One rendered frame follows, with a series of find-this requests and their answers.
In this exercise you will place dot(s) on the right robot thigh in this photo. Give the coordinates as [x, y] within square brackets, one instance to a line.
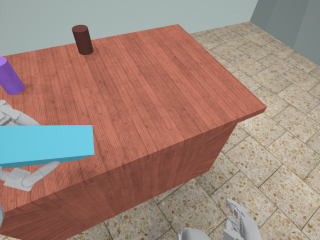
[192, 234]

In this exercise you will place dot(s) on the robot left hand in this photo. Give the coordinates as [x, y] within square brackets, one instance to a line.
[19, 178]

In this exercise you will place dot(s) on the robot right hand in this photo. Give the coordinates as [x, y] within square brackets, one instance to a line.
[246, 229]

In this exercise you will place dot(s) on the sponge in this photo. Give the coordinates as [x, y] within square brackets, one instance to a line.
[29, 145]

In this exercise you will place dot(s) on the table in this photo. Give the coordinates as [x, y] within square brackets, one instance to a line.
[161, 109]

